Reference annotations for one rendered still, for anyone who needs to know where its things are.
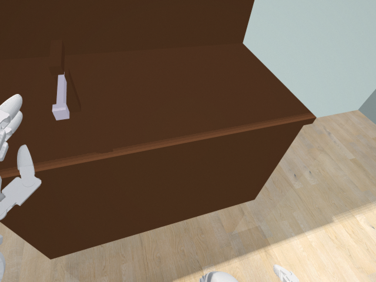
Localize counter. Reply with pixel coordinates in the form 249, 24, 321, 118
0, 0, 317, 259

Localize tap lever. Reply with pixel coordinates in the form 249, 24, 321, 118
52, 72, 69, 120

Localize right robot hand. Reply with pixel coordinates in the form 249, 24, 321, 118
273, 264, 299, 282

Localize left robot hand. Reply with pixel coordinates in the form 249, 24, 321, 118
0, 94, 41, 220

